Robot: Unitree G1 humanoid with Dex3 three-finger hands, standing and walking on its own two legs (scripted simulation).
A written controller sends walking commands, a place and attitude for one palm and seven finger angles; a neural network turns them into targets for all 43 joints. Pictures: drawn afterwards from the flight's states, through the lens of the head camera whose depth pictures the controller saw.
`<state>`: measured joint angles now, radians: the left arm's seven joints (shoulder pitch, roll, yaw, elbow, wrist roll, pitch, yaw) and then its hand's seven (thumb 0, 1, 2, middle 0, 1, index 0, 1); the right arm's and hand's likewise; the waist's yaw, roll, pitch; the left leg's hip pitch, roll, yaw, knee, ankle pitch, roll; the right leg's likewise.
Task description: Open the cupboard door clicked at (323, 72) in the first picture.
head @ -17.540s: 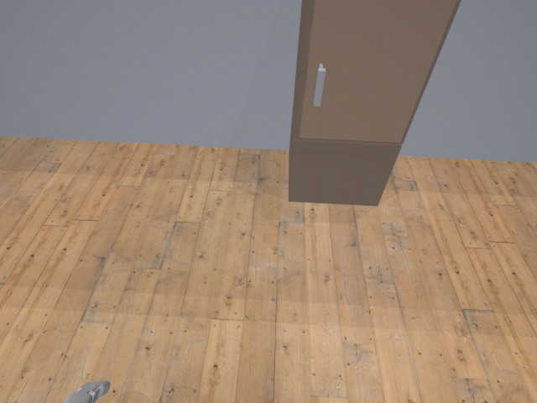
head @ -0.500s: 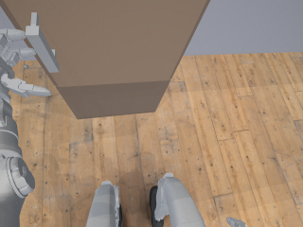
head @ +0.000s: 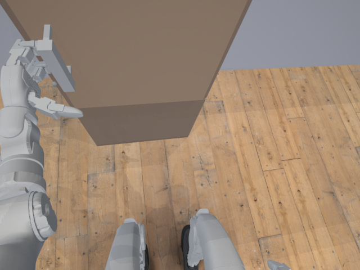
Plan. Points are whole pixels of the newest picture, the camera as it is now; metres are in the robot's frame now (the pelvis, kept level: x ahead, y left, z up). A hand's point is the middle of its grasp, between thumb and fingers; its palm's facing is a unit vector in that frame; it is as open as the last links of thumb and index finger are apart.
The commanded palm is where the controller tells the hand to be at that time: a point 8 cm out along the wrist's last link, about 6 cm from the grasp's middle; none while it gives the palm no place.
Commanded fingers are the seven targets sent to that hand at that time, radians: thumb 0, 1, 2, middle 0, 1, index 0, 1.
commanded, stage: slide the fingers in behind the handle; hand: left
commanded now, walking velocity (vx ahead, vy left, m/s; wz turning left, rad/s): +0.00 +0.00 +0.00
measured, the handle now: (59, 60) +0.54 +0.23 +0.03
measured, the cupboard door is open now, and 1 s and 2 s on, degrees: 0 0 9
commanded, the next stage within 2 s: close the thumb around the handle in 0.70 s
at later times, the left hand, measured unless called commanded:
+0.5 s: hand (65, 84) +0.49 +0.22 +0.02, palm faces +0.11 -0.99 -0.02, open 13.9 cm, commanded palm +0.47 +0.24 +0.03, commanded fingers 0.00 -0.50 0.30 -0.30 -1.20 -0.30 -1.20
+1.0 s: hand (69, 83) +0.49 +0.21 +0.03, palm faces +0.10 -0.99 -0.03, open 12.9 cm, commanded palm +0.46 +0.24 +0.03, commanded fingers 0.00 0.12 0.56 -0.34 -1.27 -0.34 -1.27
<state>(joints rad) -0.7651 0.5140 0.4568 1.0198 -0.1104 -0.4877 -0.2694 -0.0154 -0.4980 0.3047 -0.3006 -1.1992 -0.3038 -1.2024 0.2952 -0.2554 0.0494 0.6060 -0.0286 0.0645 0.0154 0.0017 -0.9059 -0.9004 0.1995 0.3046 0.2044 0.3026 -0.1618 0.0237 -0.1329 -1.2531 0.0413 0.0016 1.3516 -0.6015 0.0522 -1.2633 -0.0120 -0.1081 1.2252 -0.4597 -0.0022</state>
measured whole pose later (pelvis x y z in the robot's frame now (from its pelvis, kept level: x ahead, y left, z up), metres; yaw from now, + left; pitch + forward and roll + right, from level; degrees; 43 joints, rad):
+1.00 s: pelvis +0.00 +0.00 +0.00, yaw +0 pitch +28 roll -4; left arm -0.78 0.46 0.42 1.06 -0.09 -0.52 -0.19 -0.01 -0.33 0.38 -0.31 -1.22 -0.32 -1.22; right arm 0.30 -0.25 0.04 0.61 -0.03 0.08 0.02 0.00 -0.91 -0.90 0.20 0.30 0.20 0.30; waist -0.16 0.03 -0.14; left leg -1.24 0.04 0.01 1.34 -0.60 0.05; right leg -1.26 -0.01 -0.10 1.23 -0.46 -0.01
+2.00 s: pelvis +0.02 -0.01 +0.02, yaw +0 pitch +26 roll -3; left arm -0.39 0.31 0.32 0.69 -0.18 -0.50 -0.17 0.01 0.70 0.73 -0.31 -1.30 -0.30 -1.34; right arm 0.30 -0.24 0.01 0.57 0.00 0.07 0.04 0.00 -0.91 -0.90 0.20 0.30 0.20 0.30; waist -0.11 0.02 -0.16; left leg -1.11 0.04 0.04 1.24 -0.59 0.04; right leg -1.15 0.00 -0.07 1.15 -0.46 -0.01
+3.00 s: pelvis +0.02 -0.06 +0.02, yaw +5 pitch +22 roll +0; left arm 0.20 -0.10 -0.18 0.17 0.13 -0.41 0.58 0.00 0.41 0.69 -0.35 -1.28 -0.38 -1.30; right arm 0.15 -0.17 0.00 0.58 -0.09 -0.10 0.01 0.01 -0.91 -0.90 0.20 0.30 0.20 0.30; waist 0.00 0.01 -0.20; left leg -1.04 0.01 -0.04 1.25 -0.59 -0.04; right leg -1.09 -0.03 -0.14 1.24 -0.53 -0.09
